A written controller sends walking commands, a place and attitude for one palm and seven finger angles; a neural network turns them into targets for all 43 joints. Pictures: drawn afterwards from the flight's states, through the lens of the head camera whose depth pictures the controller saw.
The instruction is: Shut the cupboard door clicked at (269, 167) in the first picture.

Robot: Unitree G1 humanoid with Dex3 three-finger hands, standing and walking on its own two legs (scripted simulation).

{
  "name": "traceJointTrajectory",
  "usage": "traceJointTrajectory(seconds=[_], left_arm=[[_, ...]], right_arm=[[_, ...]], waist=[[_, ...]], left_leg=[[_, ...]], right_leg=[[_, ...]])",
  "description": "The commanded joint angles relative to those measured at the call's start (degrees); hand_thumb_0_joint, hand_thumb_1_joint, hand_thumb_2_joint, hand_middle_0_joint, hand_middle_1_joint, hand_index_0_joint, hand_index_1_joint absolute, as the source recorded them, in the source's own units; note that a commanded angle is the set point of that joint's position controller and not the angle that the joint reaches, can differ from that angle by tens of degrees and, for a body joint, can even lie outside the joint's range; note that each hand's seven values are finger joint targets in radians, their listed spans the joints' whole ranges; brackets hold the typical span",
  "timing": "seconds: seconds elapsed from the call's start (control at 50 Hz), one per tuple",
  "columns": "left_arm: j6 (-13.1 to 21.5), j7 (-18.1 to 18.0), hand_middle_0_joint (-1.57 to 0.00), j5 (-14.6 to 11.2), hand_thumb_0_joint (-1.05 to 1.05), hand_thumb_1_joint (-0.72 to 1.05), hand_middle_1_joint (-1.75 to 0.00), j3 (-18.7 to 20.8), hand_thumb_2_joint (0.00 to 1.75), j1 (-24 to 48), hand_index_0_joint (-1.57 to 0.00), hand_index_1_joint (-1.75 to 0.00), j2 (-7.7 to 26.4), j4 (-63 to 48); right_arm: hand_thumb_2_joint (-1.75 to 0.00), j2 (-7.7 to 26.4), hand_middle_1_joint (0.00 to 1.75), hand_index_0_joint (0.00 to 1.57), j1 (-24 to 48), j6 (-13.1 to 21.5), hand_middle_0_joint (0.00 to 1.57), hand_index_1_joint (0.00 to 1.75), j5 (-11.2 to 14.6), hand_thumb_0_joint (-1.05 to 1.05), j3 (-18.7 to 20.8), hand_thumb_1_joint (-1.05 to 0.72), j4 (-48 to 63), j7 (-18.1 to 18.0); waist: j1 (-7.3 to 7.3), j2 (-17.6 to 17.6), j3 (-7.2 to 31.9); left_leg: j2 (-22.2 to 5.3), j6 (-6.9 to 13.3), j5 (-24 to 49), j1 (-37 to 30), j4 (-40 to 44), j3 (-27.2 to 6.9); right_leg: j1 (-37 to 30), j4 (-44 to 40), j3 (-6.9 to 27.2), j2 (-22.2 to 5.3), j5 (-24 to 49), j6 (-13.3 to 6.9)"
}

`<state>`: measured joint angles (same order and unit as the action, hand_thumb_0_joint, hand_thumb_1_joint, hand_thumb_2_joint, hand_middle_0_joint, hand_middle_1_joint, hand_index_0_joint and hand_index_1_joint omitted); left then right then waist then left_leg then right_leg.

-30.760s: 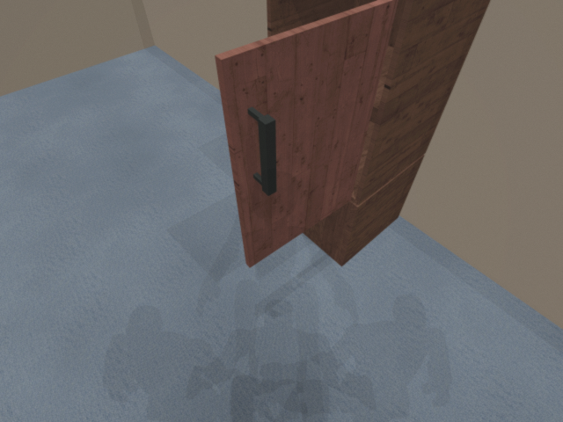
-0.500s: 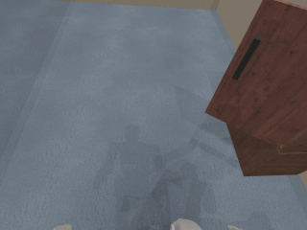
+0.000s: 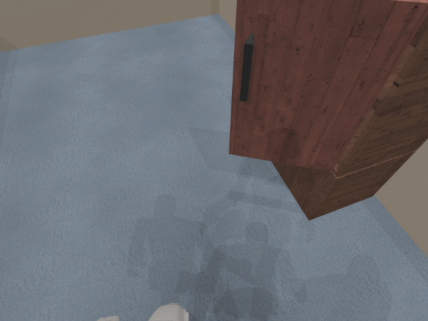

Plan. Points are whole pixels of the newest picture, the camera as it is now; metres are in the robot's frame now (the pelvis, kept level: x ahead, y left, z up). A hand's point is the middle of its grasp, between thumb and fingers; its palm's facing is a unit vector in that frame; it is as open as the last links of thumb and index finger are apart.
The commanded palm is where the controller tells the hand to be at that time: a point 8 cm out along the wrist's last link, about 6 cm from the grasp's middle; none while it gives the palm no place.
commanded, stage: turn to face it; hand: left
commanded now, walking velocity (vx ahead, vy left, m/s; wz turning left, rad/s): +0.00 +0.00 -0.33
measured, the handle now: (247, 69) +0.71 -0.06 +0.06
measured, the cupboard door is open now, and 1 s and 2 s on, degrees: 57 57 57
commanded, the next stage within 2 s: take the last steps up to it in 0.24 s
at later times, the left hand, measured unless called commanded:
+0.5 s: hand out of the picture +0.13 +0.22 -0.16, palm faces -0.20 -0.96 -0.20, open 7.4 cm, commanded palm none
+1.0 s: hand (156, 316) +0.16 +0.15 -0.20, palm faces -0.24 -0.96 -0.13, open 7.4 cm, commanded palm none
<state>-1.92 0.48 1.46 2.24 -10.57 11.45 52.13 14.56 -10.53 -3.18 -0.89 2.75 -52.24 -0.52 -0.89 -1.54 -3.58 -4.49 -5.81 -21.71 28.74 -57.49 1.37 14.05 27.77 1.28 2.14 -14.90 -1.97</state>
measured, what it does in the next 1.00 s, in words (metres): walks ahead, turning right: left foot, then right foot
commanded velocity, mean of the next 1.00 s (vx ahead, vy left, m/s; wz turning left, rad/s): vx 0.18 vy -0.08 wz -0.17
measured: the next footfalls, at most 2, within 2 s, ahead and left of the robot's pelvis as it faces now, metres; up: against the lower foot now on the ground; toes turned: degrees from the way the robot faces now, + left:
left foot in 0.14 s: +0.07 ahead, +0.13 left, +0.00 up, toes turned +0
right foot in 0.60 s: +0.00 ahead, -0.11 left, +0.00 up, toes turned -16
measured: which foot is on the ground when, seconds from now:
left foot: up 0.00-0.12, down 0.14-0.60, up 0.62-0.90, down 0.92-1.00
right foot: down 0.00-0.16, up 0.18-0.58, down 0.60-0.94, up 0.96-1.00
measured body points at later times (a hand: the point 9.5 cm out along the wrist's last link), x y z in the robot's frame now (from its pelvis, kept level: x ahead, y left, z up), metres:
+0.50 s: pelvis +0.02 +0.03 +0.01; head +0.05 +0.04 +0.45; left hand +0.14 +0.27 -0.15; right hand -0.01 -0.21 -0.14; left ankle +0.03 +0.13 -0.74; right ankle -0.05 -0.10 -0.70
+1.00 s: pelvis +0.14 -0.03 -0.02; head +0.17 -0.01 +0.43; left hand +0.17 +0.20 -0.19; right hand +0.14 -0.28 -0.15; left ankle +0.23 +0.06 -0.74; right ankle -0.02 -0.10 -0.69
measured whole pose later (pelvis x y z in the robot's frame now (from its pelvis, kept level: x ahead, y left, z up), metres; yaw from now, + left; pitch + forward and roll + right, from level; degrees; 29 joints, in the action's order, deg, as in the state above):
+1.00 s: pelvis +0.14 -0.03 -0.02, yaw -15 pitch +0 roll -1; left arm -0.8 1.0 1.3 2.4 -18.3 10.4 64.2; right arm 10.0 -12.0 3.2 -2.5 1.3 -56.0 -0.6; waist -0.9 2.8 -3.7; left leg -5.0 2.3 -14.6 23.1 -38.7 9.9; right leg 12.6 55.8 -1.0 1.5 -29.2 -2.4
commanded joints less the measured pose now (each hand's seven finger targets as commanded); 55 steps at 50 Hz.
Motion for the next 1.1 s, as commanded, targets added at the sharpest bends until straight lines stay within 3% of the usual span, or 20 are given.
traceJointTrajectory(seconds=[0.0, 0.08, 0.1, 0.14, 0.16, 0.26, 0.34, 0.42, 0.52, 0.54, 0.58, 0.62, 0.7, 0.82, 0.86, 0.88, 0.92, 0.94, 0.98, 1.08], left_arm=[[1.2, -1.0, -0.20, 0.1, 0.00, 0.90, -0.30, 4.0, 0.90, -1.2, -0.20, -0.30, 12.7, -3.7], [0.6, -1.1, -0.20, -0.5, 0.00, 0.90, -0.30, 4.0, 0.90, 1.2, -0.20, -0.30, 12.0, -3.4], [0.4, -1.1, -0.20, -0.8, 0.00, 0.90, -0.30, 3.5, 0.90, 0.8, -0.20, -0.30, 9.8, -3.6], [0.1, -0.5, -0.20, -1.1, 0.00, 0.90, -0.30, 2.7, 0.90, -1.6, -0.20, -0.30, 6.0, -4.6], [-0.5, -0.7, -0.20, -0.4, 0.00, 0.90, -0.30, 2.9, 0.90, 0.3, -0.20, -0.30, 7.1, -4.0], [-0.9, 0.4, -0.20, -0.5, 0.00, 0.90, -0.30, 3.1, 0.90, -1.2, -0.20, -0.30, 5.4, -1.2], [-1.1, 0.5, -0.20, -0.5, 0.00, 0.90, -0.30, 2.4, 0.90, 1.3, -0.20, -0.30, 3.8, -1.1], [-0.8, 1.6, -0.20, 0.0, 0.00, 0.90, -0.30, 2.0, 0.90, 4.8, -0.20, -0.30, 4.0, -1.7], [0.3, 2.4, -0.20, 0.1, 0.00, 0.90, -0.30, 2.4, 0.90, -0.3, -0.20, -0.30, 4.9, 1.0], [0.8, 2.1, -0.20, 0.2, 0.00, 0.90, -0.30, 3.0, 0.90, -4.2, -0.20, -0.30, 6.7, 2.2], [1.2, 0.6, -0.20, 0.2, 0.00, 0.90, -0.30, 4.5, 0.90, -11.7, -0.20, -0.30, 14.6, 4.5], [2.1, -0.6, -0.20, -0.1, 0.00, 0.90, -0.30, 4.0, 0.90, -10.0, -0.20, -0.30, 11.3, 4.8], [4.0, -0.6, -0.20, -0.2, 0.00, 0.90, -0.30, 2.2, 0.90, -3.9, -0.20, -0.30, 7.4, 3.9], [4.5, -0.7, -0.20, 0.1, 0.00, 0.90, -0.30, 2.0, 0.90, -6.7, -0.20, -0.30, 7.8, 7.6], [4.3, -0.5, -0.20, -0.6, 0.00, 0.90, -0.30, 2.2, 0.90, -5.6, -0.20, -0.30, 8.3, 8.0], [4.1, -0.5, -0.20, -0.9, 0.00, 0.90, -0.30, 2.1, 0.90, -5.7, -0.20, -0.30, 7.4, 7.7], [3.8, 0.2, -0.20, -1.2, 0.00, 0.90, -0.30, 1.0, 0.90, -8.4, -0.20, -0.30, 3.4, 5.2], [3.3, -0.1, -0.20, -0.4, 0.00, 0.90, -0.30, 1.4, 0.90, -5.8, -0.20, -0.30, 4.3, 4.8], [3.0, 0.8, -0.20, 0.0, 0.00, 0.90, -0.30, 1.9, 0.90, -1.5, -0.20, -0.30, 3.7, 4.4], [1.2, 1.4, -0.20, 0.0, 0.00, 0.90, -0.30, 1.7, 0.90, -5.0, -0.20, -0.30, 0.5, 5.2]], right_arm=[[-0.90, 3.5, 0.30, 0.20, 1.0, 1.6, 0.20, 0.30, 0.3, 0.00, 0.9, -0.90, 4.6, -0.6], [-0.90, 3.2, 0.30, 0.20, -5.2, 2.5, 0.20, 0.30, 0.5, 0.00, 0.6, -0.90, 2.6, -1.2], [-0.90, 5.1, 0.30, 0.20, -6.6, 3.2, 0.20, 0.30, 0.3, 0.00, 0.7, -0.90, 2.0, -1.4], [-0.90, 12.0, 0.30, 0.20, -8.1, 3.3, 0.20, 0.30, -0.8, 0.00, 1.7, -0.90, 2.9, -1.9], [-0.90, 11.3, 0.30, 0.20, -8.2, 3.5, 0.20, 0.30, -1.1, 0.00, 1.5, -0.90, 2.2, -2.4], [-0.90, 6.5, 0.30, 0.20, -3.7, 3.9, 0.20, 0.30, -0.8, 0.00, 0.3, -0.90, 2.5, -2.6], [-0.90, 7.0, 0.30, 0.20, -7.2, 3.6, 0.20, 0.30, -1.0, 0.00, 1.0, -0.90, 0.0, -2.3], [-0.90, 8.7, 0.30, 0.20, -10.0, 3.5, 0.20, 0.30, -1.4, 0.00, 2.1, -0.90, -2.3, -1.7], [-0.90, 9.4, 0.30, 0.20, -8.7, 3.8, 0.20, 0.30, -1.2, 0.00, 2.6, -0.90, -3.9, -1.2], [-0.90, 8.0, 0.30, 0.20, -7.4, 4.0, 0.20, 0.30, -0.9, 0.00, 2.3, -0.90, -3.7, -1.0], [-0.90, 2.8, 0.30, 0.20, 0.5, 4.1, 0.20, 0.30, -0.4, 0.00, 0.6, -0.90, 0.8, -0.5], [-0.90, 4.0, 0.30, 0.20, 2.3, 4.0, 0.20, 0.30, -0.6, 0.00, 1.1, -0.90, 0.6, -0.4], [-0.90, 2.1, 0.30, 0.20, -3.2, 3.7, 0.20, 0.30, -1.1, 0.00, 1.0, -0.90, -1.8, 0.7], [-0.90, 0.2, 0.30, 0.20, -2.1, 4.9, 0.20, 0.30, -0.8, 0.00, 0.5, -0.90, -1.0, 1.0], [-0.90, 1.6, 0.30, 0.20, -7.7, 5.5, 0.20, 0.30, -1.0, 0.00, 0.6, -0.90, -3.0, 0.3], [-0.90, 3.5, 0.30, 0.20, -14.1, 5.8, 0.20, 0.30, -1.3, 0.00, 1.1, -0.90, -5.3, -0.2], [-0.90, 13.2, 0.30, 0.20, -25.4, 5.9, 0.20, 0.30, -2.1, 0.00, 2.9, -0.90, -7.7, -1.5], [-0.90, 12.9, 0.30, 0.20, -22.6, 5.6, 0.20, 0.30, -1.6, 0.00, 2.7, -0.90, -7.5, -2.0], [-0.90, 7.5, 0.30, 0.20, -14.1, 5.7, 0.20, 0.30, -1.4, 0.00, 1.6, -0.90, -4.9, -2.0], [-0.90, 5.3, 0.30, 0.20, -8.2, 6.1, 0.20, 0.30, -1.3, 0.00, 1.2, -0.90, -4.2, -1.4]], waist=[[1.61, 9.3, 5.5], [-1.36, 9.3, 6.1], [-1.57, 4.4, 7.0], [-1.30, -15.0, 6.2], [-2.15, -15.3, 6.2], [0.97, -7.2, 5.8], [-0.99, -6.9, 5.7], [-3.10, -8.3, 4.2], [-0.07, -4.5, 3.6], [2.14, -0.1, 3.9], [7.22, 17.0, 0.5], [5.24, 14.4, -2.5], [-0.47, 8.1, -2.8], [-0.38, 6.7, -1.5], [-3.51, 5.0, 1.1], [-5.78, 2.6, 4.5], [-7.87, -16.3, 12.5], [-6.95, -13.4, 11.0], [-4.05, -7.7, 0.4], [0.19, -6.5, 1.4]], left_leg=[[1.3, 0.9, -1.7, -1.6, 9.3, 0.1], [2.8, 2.1, 8.8, -15.7, 28.1, 0.9], [-0.6, 3.3, 12.4, -22.5, 35.2, -2.2], [-20.4, 13.8, 26.3, -23.7, 40.5, -20.8], [-20.6, 14.8, 28.8, -21.3, 41.1, -21.5], [-12.5, 13.5, 33.5, -21.7, 38.7, -5.8], [-13.6, 14.2, 29.8, -22.9, 38.9, -5.0], [-15.8, 13.6, 6.0, -23.0, 42.9, -8.0], [-13.7, 10.2, -2.8, -13.4, 38.1, -4.1], [-10.6, 8.1, -3.7, -7.7, 33.0, -0.2], [1.1, 3.9, -16.1, 12.7, 7.3, 7.3], [-1.3, 4.2, -9.0, 16.8, -3.2, 1.0], [-2.7, 2.6, 1.4, 8.7, -0.9, 2.4], [-0.8, 3.9, 4.5, -0.4, 17.3, 5.9], [1.9, 4.5, 10.1, -11.0, 24.8, 8.2], [1.5, 5.1, 14.1, -21.8, 28.3, 6.7], [-23.7, 16.7, 17.9, -39.7, 38.1, -27.7], [-25.4, 16.7, 10.4, -33.7, 42.2, -28.3], [-21.8, 15.3, 3.7, -19.7, 45.7, -20.6], [-14.6, 12.9, 7.9, -13.3, 46.4, -2.6]], right_leg=[[-4.8, -7.5, 15.9, -15.0, 21.3, -9.7], [1.2, -2.4, 15.6, -12.2, 18.6, -5.7], [6.0, 1.5, 13.5, -8.6, 13.9, -3.0], [14.5, 21.1, 0.8, 0.9, -19.0, 2.3], [14.9, 30.1, 3.5, -0.5, -19.7, 3.1], [14.2, 34.5, 1.1, -2.9, -10.4, 4.5], [11.0, 25.0, -1.9, -3.1, -11.0, 4.4], [10.7, 17.1, -4.0, -3.0, -11.9, 3.0], [-5.8, -3.2, -6.7, -1.2, -2.7, 1.2], [-13.6, -8.7, -3.8, -3.4, -3.3, -0.2], [-19.7, -20.0, 22.6, -22.4, -17.8, -10.5], [-16.5, -19.8, 22.4, -21.6, -14.0, -13.2], [-8.8, -17.4, 6.1, -15.8, 3.8, -10.7], [-10.5, -12.6, 4.2, -14.5, 16.5, -9.4], [-9.1, -3.8, 1.4, -11.8, 25.3, -7.6], [-4.6, 5.8, -0.7, -9.4, 25.3, -5.7], [16.7, 36.6, -4.4, 1.0, -18.3, -1.0], [19.5, 44.6, 1.2, -1.5, -18.0, -1.2], [20.9, 46.0, 1.8, -6.5, -9.1, 0.0], [11.7, 26.1, -2.8, -7.3, -4.2, 1.8]])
